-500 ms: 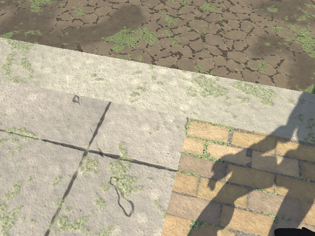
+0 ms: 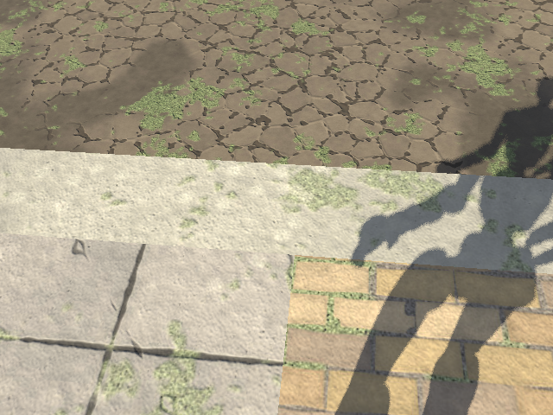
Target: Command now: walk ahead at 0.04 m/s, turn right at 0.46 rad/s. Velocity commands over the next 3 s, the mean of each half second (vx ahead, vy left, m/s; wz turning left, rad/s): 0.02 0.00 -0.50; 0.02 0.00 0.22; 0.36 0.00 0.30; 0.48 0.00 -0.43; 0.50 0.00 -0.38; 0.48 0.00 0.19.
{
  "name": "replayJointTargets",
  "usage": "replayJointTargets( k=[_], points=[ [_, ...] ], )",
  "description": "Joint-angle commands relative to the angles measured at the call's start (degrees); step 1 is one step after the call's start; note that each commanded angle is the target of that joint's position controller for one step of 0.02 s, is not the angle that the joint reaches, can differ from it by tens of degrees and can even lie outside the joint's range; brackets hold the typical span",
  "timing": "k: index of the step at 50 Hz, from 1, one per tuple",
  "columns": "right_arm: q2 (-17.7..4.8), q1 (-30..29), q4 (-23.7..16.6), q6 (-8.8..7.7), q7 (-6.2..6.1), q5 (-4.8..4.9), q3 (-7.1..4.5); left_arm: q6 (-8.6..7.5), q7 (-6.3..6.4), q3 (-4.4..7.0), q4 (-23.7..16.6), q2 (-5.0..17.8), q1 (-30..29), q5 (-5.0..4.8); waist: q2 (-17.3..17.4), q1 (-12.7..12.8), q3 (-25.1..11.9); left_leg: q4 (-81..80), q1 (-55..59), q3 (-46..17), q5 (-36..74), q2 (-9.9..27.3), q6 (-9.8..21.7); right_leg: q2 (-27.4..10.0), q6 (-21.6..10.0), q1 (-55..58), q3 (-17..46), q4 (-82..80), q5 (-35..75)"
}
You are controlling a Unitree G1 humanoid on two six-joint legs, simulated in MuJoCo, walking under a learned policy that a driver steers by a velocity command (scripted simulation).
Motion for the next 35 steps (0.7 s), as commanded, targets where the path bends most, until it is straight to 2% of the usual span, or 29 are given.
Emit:
replayJointTargets(
  k=[1,2,3,4,5,6,7,9,14,18,21,23,24,25,26,27,28,29,30,31,33,35],
  points=[
    [-7.72,2.54,-2.37,-0.59,-0.77,0.13,-2.41,-1.30,0.13,3.32,-4.03,9.73,4.30,0.12,-1.48,1.28,-8.69,13.28,2.40,-3.61,30.59,10.05,2.22,-2.13,-5.34,11.44,5.93,-12.73,25.70],
    [-5.11,1.42,-5.32,-1.64,-0.27,-2.54,-1.40,-1.13,1.10,5.12,-5.20,17.34,6.23,1.14,-15.93,0.39,-11.06,29.47,-15.73,0.27,-0.06,0.77,-3.65,-16.19,-15.52,24.10,25.16,-9.82,54.78],
    [-5.01,-2.37,-5.68,-2.18,0.26,-2.88,-1.23,-1.21,1.29,4.00,-5.18,13.09,8.72,1.52,-14.55,4.23,-16.22,40.02,-23.35,-8.51,-22.15,-2.66,-5.00,-20.86,-23.41,28.08,30.71,-10.84,58.09],
    [-6.90,-2.36,-5.46,-2.19,0.81,-1.36,-1.86,-1.54,1.22,3.50,-5.43,11.63,7.14,1.41,-8.21,3.69,-14.53,44.30,-25.26,-11.52,-20.95,-0.43,-4.81,-18.57,-21.86,26.92,26.19,-10.97,53.56],
    [-6.47,-2.67,-4.97,-1.94,0.66,-0.60,-1.94,-1.67,1.43,3.51,-5.78,10.74,4.07,0.80,-4.91,2.38,-12.01,44.05,-27.05,-11.63,-17.15,0.71,-4.78,-15.07,-18.49,25.37,22.38,-10.62,47.79],
    [-6.48,-2.96,-4.75,-1.54,0.25,-0.74,-2.06,-1.37,1.61,3.33,-6.26,10.22,1.66,-0.07,-2.82,1.71,-9.62,41.00,-27.96,-11.58,-13.77,1.48,-5.28,-12.98,-16.25,23.14,20.39,-11.26,43.61],
    [-7.06,-3.17,-4.81,-1.16,-0.14,-0.93,-2.38,-0.98,2.00,3.14,-6.62,9.94,0.14,-0.50,-3.74,0.80,-8.98,38.67,-25.99,-11.54,-10.97,1.91,-5.84,-11.31,-15.18,20.80,19.20,-12.09,40.69],
    [-5.69,-1.84,-4.51,-0.85,-0.18,-0.59,-2.08,-0.09,2.30,3.36,-6.94,10.68,-0.62,0.09,-6.25,-0.18,-8.76,35.30,-22.56,-10.34,-7.95,0.20,-7.25,-9.15,-15.00,17.85,18.25,-12.80,40.48],
    [-5.07,-2.59,-4.42,-0.76,-0.39,-0.41,-1.95,0.83,3.21,3.86,-7.14,11.71,-0.92,0.17,-7.58,0.48,-9.24,24.43,-17.93,-11.17,-4.28,-0.68,-8.55,-7.96,-14.40,15.17,20.47,-12.64,33.17],
    [-5.39,-3.00,-4.76,-1.26,0.05,-0.18,-2.25,1.43,3.06,3.90,-7.61,11.66,-2.34,0.32,-9.32,0.97,-8.24,17.77,-13.65,-11.94,-3.82,-1.44,-7.79,-7.11,-13.73,12.15,24.89,-12.71,24.73],
    [-5.89,-1.17,-4.50,-2.09,0.76,0.06,-2.57,1.70,2.78,3.62,-7.83,10.87,-3.47,0.20,-10.64,0.92,-8.52,10.88,-10.41,-11.48,-3.20,-1.13,-6.53,-7.08,-12.91,13.20,27.70,-11.00,23.64],
    [-5.35,1.83,-3.59,-2.72,1.32,-0.17,-2.74,2.01,2.93,3.05,-7.86,9.64,-4.82,-0.44,-10.12,-1.07,-8.24,-1.67,-3.36,-9.80,6.36,-0.76,-4.71,-4.82,-10.29,11.07,27.25,-8.55,19.47],
    [-6.60,2.10,-3.70,-2.83,1.26,-0.87,-3.06,1.93,3.00,2.55,-7.40,8.05,-2.89,-0.16,-7.35,-0.53,-7.88,-5.46,1.12,-12.66,11.88,3.09,-2.98,-2.31,-7.50,7.84,25.57,-6.20,11.09],
    [-9.45,1.22,-5.05,-2.73,1.08,-2.19,-3.11,1.66,2.84,1.34,-6.75,4.45,0.80,1.55,5.15,2.06,-8.44,-8.51,5.03,-24.89,21.27,14.58,1.19,4.28,-3.78,2.87,17.71,4.24,-6.38],
    [-9.40,-0.16,-4.57,-2.97,1.40,-4.19,-2.55,1.11,3.12,2.04,-8.15,6.18,-0.18,1.43,14.88,3.09,-4.87,-9.78,-1.63,-36.17,25.84,21.85,11.74,8.69,-0.83,-2.10,13.59,10.46,-22.93],
    [-6.19,-2.74,-5.60,-3.60,1.68,-3.81,-1.57,0.82,3.46,2.82,-6.71,9.12,0.45,1.83,10.89,2.53,-4.00,-11.03,-4.63,-36.36,20.88,21.69,14.41,5.67,1.30,-0.37,14.96,17.40,-22.24],
    [-4.28,-4.78,-5.55,-3.89,1.82,-2.95,-0.89,0.92,3.39,3.17,-5.25,9.67,0.39,1.65,8.47,2.98,-3.18,-10.47,-5.00,-31.38,16.48,17.79,11.98,4.45,2.54,0.62,13.87,18.77,-18.54],
    [-4.27,-5.54,-5.20,-3.85,1.90,-1.94,-0.72,1.22,3.46,2.91,-3.83,7.81,0.82,2.07,7.49,3.33,-3.07,-10.18,-3.95,-27.83,11.56,14.10,9.23,2.96,3.91,0.91,11.71,16.67,-15.72],
    [-4.85,-5.51,-4.81,-3.67,1.79,-0.83,-0.79,1.27,3.48,2.69,-3.83,6.80,-0.41,2.40,8.39,2.36,-1.93,-9.28,-2.33,-27.42,12.37,12.83,8.23,1.97,5.08,-0.33,10.42,14.87,-12.98],
    [-6.18,-4.45,-4.38,-3.15,1.51,-0.38,-1.08,0.98,3.27,2.27,-3.87,5.41,-1.81,2.16,8.52,1.67,-1.46,-8.11,-1.67,-25.99,15.47,11.04,7.59,1.97,5.75,0.16,8.66,11.99,-12.13],
    [-9.56,-0.44,-3.89,-2.02,1.00,-0.20,-2.40,0.17,3.24,1.97,-4.24,4.39,-4.43,1.08,9.26,-0.72,-2.07,-5.69,1.52,-25.52,20.59,9.32,7.91,3.62,5.87,0.87,5.79,6.10,-12.53],
    [-10.74,2.12,-3.82,-1.29,0.67,0.00,-3.03,-0.19,3.58,2.26,-3.84,4.96,-4.82,0.03,10.47,-1.99,-3.71,-4.95,5.40,-28.92,22.83,10.12,9.12,4.70,5.52,0.73,5.33,2.55,-12.34]
  ],
)
Next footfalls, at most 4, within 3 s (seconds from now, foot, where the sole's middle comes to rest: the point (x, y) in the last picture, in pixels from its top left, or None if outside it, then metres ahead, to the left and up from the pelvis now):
0.02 right None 0.07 -0.11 -0.77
0.48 left None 0.11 0.11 -0.77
0.84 right None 0.01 -0.11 -0.77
1.26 left None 0.14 0.18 -0.77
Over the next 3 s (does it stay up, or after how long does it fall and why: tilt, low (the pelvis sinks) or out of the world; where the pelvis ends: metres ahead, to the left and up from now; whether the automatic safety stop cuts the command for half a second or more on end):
stays up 0.86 -0.02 0.00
